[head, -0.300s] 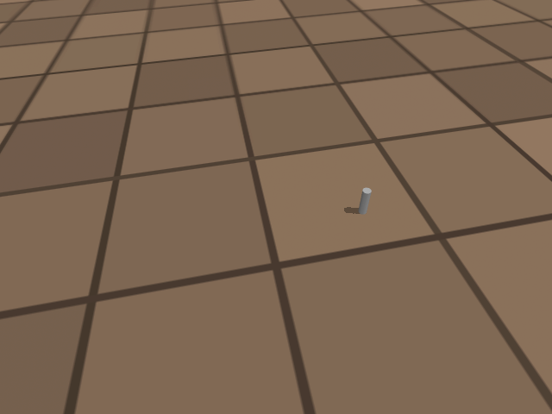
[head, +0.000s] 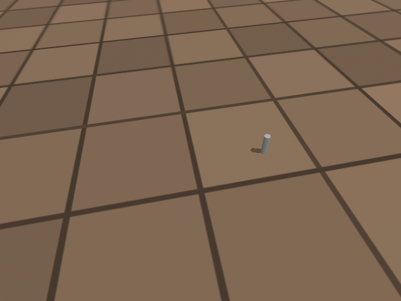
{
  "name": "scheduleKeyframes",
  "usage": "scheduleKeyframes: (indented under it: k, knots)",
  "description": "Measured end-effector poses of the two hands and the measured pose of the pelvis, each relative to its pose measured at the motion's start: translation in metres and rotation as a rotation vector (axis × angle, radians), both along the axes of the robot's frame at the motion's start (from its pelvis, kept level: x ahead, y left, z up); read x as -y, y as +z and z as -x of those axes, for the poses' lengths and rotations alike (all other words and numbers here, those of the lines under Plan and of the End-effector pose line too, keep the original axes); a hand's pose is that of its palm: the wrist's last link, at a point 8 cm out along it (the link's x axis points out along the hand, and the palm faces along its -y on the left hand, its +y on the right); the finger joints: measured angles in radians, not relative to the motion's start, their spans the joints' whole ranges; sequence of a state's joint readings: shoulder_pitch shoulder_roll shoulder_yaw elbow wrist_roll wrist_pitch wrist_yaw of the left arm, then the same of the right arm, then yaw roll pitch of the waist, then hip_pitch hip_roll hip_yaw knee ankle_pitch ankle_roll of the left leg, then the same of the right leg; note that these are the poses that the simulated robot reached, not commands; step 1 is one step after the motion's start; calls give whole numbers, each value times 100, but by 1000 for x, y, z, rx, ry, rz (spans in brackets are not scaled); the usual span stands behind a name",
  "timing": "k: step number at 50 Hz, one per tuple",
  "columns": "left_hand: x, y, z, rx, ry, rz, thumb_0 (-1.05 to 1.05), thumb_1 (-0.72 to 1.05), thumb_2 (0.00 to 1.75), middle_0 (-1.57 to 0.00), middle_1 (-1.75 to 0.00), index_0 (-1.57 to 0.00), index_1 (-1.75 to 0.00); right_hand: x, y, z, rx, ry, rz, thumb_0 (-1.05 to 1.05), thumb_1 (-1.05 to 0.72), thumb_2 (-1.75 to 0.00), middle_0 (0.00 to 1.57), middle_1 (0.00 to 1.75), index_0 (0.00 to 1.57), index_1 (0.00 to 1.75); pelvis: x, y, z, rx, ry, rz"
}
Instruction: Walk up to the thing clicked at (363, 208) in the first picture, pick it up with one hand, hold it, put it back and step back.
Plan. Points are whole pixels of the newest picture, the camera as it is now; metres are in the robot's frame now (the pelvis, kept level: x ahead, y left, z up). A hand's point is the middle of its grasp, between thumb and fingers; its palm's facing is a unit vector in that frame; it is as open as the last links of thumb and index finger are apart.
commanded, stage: stand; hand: left
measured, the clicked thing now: (265, 143) +1.22 -0.37 -0.71
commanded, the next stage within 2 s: walk up in 0.82 s
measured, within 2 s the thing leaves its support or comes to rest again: neither
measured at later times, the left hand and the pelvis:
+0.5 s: hand out of the picture +0.09 +0.25 -0.15, palm faces -0.02 -0.94 -0.35, open 7.4 cm; pelvis +0.01 +0.00 +0.00, yaw +0 degrees
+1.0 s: hand out of the picture +0.11 +0.25 -0.15, palm faces -0.12 -0.93 -0.35, open 7.4 cm; pelvis +0.02 -0.03 -0.01, yaw -6 degrees
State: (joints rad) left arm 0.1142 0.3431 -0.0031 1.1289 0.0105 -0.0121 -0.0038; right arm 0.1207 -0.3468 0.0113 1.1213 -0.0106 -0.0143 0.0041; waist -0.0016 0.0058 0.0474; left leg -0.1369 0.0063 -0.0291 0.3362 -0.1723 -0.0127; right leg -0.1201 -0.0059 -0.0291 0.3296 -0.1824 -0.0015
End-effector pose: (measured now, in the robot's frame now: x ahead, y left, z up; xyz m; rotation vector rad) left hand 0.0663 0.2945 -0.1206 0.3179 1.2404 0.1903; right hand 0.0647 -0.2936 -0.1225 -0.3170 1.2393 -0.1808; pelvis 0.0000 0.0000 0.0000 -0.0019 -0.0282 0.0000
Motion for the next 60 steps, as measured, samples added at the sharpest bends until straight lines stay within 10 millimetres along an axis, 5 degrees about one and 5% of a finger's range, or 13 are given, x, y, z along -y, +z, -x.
scheduleKeyframes:
  k: [24, 43, 47, 53, 57, 60]
  knots:
    - [1, 3, -13, 15, 4, -8, 1, 90, 89, -20, -30, -21, -30, 2, 1, -19, 24, 9, 2, 1, -91, -90, 20, 30, 20, 30, 2, 1, -9, 0, 2, -1]
    - [1, 3, -12, 12, -1, 2, 1, 90, 89, -20, -30, -21, -30, 8, 1, -15, 38, -2, 0, 1, -91, -90, 20, 30, 20, 30, 5, -1, -10, -4, -18, -7]
    - [-2, 4, -25, -20, -62, -9, 1, 90, 89, -20, -30, -21, -30, 30, 6, -6, 128, -64, 26, 1, -90, -90, 20, 30, 21, 31, 14, -7, -15, -10, -78, -26]
    - [15, 17, -70, 14, -140, -29, 1, 91, 89, -20, -30, -20, -30, 88, 7, 14, 91, -126, 85, 1, -90, -90, 20, 30, 21, 31, 44, -12, -37, 4, -147, -30]
    - [35, 13, -101, 55, -179, -85, 1, 90, 89, -20, -30, -20, -30, 134, -11, 8, 83, -164, 115, 1, -90, -90, 20, 30, 21, 31, 75, -32, -59, 19, -183, -9]
    - [54, 10, -112, 77, -173, -85, 1, 91, 89, -20, -30, -20, -30, 150, -13, -10, 75, -181, 111, 1, -91, -90, 20, 30, 20, 30, 88, -34, -74, 22, -202, 9]
